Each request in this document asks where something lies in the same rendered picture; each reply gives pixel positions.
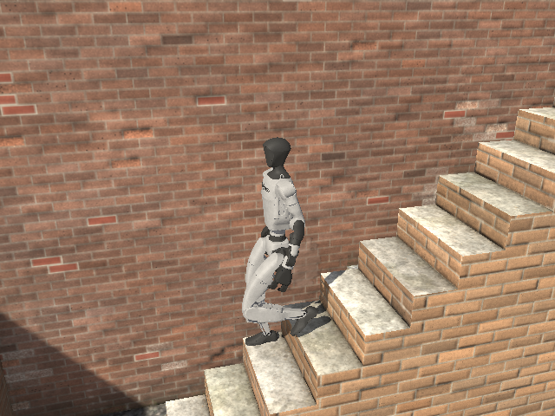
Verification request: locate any right robot thigh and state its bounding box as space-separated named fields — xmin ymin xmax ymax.
xmin=245 ymin=237 xmax=268 ymax=302

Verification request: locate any left robot hand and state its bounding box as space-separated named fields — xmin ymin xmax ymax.
xmin=267 ymin=267 xmax=293 ymax=292

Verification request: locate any robot left shin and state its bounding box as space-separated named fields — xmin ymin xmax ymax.
xmin=245 ymin=302 xmax=307 ymax=323

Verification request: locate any left robot forearm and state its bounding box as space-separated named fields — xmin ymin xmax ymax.
xmin=282 ymin=220 xmax=304 ymax=270

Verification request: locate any left robot upper arm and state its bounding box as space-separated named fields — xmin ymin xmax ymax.
xmin=277 ymin=179 xmax=305 ymax=231

